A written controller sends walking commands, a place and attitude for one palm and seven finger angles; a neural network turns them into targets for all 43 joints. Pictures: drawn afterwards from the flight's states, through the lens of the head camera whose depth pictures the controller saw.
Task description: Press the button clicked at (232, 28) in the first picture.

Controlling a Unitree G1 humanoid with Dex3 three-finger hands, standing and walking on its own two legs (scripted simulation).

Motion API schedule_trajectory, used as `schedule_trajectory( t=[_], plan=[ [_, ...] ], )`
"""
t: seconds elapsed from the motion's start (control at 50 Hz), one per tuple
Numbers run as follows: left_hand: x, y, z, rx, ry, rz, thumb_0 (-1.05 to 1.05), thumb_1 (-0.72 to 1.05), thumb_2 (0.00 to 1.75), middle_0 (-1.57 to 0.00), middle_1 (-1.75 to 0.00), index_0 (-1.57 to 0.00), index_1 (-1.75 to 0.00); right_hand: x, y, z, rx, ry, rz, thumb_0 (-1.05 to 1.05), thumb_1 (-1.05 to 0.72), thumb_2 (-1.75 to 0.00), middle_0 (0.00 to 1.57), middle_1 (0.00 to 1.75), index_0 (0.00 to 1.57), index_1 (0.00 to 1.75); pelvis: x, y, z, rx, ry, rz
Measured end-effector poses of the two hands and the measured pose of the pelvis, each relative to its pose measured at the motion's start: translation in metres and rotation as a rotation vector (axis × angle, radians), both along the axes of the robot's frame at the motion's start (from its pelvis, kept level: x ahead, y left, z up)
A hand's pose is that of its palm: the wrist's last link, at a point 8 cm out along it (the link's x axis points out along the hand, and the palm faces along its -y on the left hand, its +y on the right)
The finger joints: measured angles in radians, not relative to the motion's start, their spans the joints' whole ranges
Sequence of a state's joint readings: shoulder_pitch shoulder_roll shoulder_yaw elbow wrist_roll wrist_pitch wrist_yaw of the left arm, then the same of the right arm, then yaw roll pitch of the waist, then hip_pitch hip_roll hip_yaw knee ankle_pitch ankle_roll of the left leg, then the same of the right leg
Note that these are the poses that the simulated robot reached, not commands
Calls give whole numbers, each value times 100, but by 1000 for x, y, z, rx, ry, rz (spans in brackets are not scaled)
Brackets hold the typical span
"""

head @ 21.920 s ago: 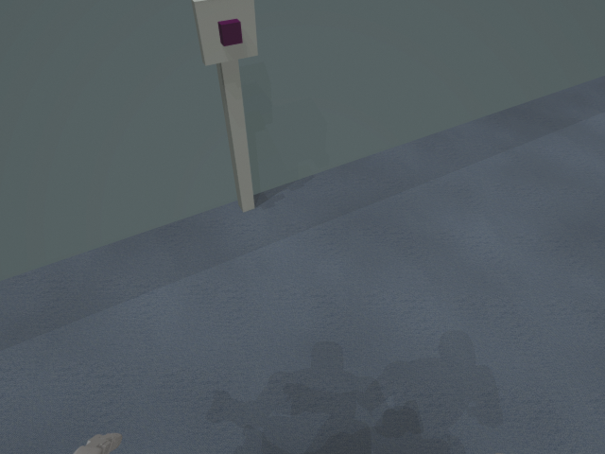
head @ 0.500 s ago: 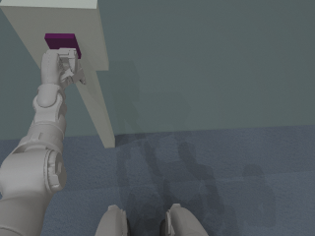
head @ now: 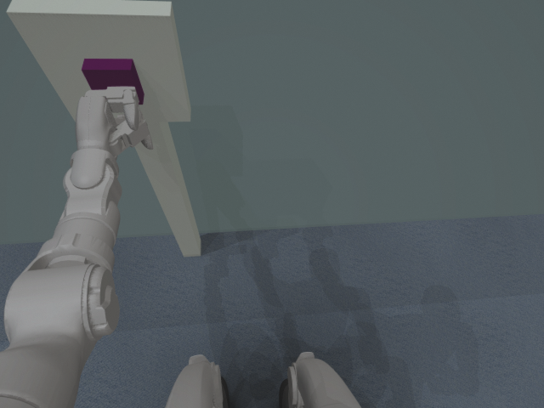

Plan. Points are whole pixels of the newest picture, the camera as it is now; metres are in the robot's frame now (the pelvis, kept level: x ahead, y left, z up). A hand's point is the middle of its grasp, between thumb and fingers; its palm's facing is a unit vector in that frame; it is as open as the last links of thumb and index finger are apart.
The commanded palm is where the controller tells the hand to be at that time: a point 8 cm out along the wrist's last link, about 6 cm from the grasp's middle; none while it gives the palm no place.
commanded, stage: pull the fist back off the button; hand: left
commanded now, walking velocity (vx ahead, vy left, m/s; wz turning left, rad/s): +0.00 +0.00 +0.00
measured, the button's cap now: (115, 79) +0.56 +0.17 +0.12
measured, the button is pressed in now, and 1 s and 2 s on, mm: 6 0 0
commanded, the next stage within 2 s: draw the hand back to the body in 0.76 s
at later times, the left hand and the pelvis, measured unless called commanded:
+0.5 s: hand (133, 159) +0.45 +0.15 +0.08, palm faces +0.02 -1.00 -0.02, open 3.1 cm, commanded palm +0.42 +0.20 +0.08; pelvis +0.04 +0.00 +0.02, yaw +0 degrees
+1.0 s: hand (126, 177) +0.41 +0.15 +0.10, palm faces +0.00 -1.00 -0.04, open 3.1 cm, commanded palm +0.37 +0.21 +0.11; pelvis +0.04 -0.01 +0.03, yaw +1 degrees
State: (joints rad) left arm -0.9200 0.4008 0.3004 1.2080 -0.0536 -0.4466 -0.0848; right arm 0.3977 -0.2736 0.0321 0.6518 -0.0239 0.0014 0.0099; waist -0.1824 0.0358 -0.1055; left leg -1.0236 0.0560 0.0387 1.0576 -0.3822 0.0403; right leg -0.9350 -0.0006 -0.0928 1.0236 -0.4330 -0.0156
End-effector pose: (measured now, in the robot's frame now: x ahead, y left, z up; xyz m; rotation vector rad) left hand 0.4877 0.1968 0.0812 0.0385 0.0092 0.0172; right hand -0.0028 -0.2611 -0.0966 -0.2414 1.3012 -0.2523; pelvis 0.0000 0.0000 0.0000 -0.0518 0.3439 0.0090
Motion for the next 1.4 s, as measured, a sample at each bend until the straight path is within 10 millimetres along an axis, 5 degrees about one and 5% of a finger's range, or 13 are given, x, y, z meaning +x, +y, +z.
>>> schedule_trajectory(
  t=[0.3, 0.66, 0.9, 1.12, 1.4],
  plan=[
    [-26, 2, 1, -17, -17, 16, 4, 90, 89, -130, -150, -135, -150, 65, 4, 9, 51, -105, 7, 1, -91, -90, 20, 30, 20, 30, 27, -1, 16, 17, -48, -20],
    [-80, 1, -5, -25, -14, -13, 2, 90, 90, -130, -150, -130, -150, 156, 3, 22, 69, -274, 90, 1, -91, -90, 20, 30, 20, 30, 47, -7, 25, 28, -91, -3],
    [-92, 9, -2, -7, -8, 9, 2, 90, 90, -130, -150, -130, -150, 162, 3, 22, 70, -311, 117, 1, -91, -90, 20, 30, 20, 30, 39, -14, 24, 32, -112, 11],
    [-126, 18, 40, 0, -49, -14, 2, 90, 90, -129, -149, -130, -150, 151, 2, 37, 85, -361, 57, 1, -91, -90, 20, 30, 20, 30, 44, -12, 40, 39, -174, -8],
    [-197, 32, 76, 44, -69, 14, 2, 90, 90, -130, -150, -130, -150, 210, 18, 79, 84, -601, 161, 1, -91, -90, 20, 30, 20, 30, 41, -10, 54, 42, -276, 13]
  ],
)
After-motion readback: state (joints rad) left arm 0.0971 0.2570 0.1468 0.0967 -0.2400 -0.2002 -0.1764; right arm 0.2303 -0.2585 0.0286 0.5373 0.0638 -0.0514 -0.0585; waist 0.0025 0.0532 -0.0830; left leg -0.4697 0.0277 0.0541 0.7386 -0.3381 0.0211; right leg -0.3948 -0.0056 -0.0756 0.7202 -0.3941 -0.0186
